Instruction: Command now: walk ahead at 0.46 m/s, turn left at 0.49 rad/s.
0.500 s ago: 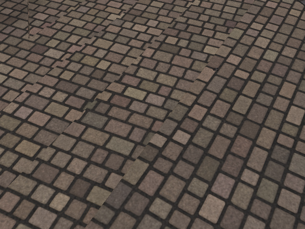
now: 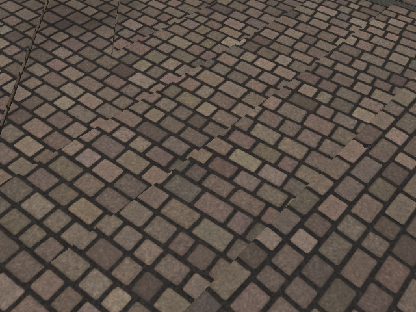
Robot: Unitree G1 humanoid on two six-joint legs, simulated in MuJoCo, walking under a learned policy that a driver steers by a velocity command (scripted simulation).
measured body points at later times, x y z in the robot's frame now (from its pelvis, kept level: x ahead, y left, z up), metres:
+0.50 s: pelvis +0.28 -0.02 +0.00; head +0.31 -0.02 +0.45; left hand +0.35 +0.27 -0.10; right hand +0.42 -0.28 -0.12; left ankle +0.20 +0.10 -0.66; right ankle +0.34 -0.11 -0.74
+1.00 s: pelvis +0.55 +0.11 -0.03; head +0.57 +0.14 +0.41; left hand +0.53 +0.40 -0.17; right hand +0.73 -0.12 -0.13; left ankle +0.55 +0.20 -0.77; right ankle +0.48 -0.06 -0.65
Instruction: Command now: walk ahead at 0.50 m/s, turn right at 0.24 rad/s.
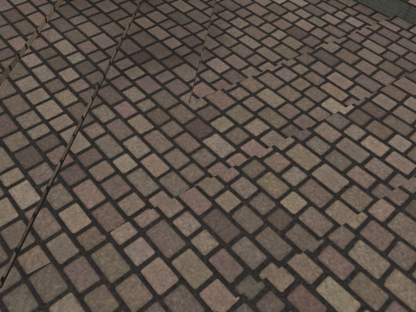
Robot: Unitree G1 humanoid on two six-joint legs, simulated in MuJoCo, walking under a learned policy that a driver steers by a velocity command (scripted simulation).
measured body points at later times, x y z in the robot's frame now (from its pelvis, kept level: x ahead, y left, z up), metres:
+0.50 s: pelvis +0.28 -0.04 -0.01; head +0.31 -0.05 +0.44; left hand +0.51 +0.17 -0.10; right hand +0.29 -0.33 -0.13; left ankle +0.19 +0.12 -0.64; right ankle +0.33 -0.12 -0.74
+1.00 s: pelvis +0.59 -0.05 -0.04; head +0.61 -0.05 +0.41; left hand +0.76 +0.17 -0.16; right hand +0.60 -0.35 -0.14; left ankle +0.65 +0.01 -0.77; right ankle +0.43 -0.14 -0.65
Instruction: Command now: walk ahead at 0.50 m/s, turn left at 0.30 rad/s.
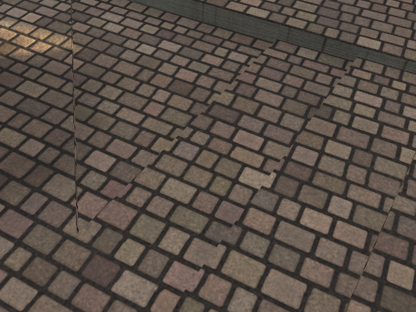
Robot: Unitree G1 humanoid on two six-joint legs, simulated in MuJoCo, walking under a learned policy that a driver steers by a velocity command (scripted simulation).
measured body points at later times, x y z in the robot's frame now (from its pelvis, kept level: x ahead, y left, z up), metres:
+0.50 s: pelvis +0.28 -0.01 +0.00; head +0.30 +0.00 +0.45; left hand +0.38 +0.29 -0.08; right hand +0.41 -0.26 -0.12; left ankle +0.16 +0.09 -0.65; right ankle +0.35 -0.10 -0.73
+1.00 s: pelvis +0.50 +0.14 -0.03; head +0.53 +0.16 +0.42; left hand +0.46 +0.42 -0.16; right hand +0.71 -0.07 -0.13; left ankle +0.49 +0.25 -0.77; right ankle +0.46 -0.03 -0.64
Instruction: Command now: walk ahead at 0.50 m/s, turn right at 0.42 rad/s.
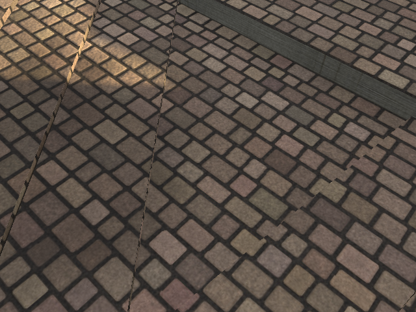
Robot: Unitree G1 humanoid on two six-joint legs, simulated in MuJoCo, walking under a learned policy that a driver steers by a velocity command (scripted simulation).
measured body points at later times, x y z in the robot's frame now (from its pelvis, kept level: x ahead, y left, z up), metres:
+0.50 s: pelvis +0.19 -0.05 -0.01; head +0.24 -0.08 +0.44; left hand +0.43 +0.17 -0.10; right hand +0.25 -0.36 -0.13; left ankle +0.20 +0.12 -0.65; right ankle +0.27 -0.14 -0.74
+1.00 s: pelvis +0.29 -0.01 +0.00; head +0.31 +0.00 +0.45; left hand +0.55 +0.14 -0.11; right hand +0.30 -0.30 -0.10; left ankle +0.36 +0.08 -0.74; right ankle +0.27 -0.14 -0.74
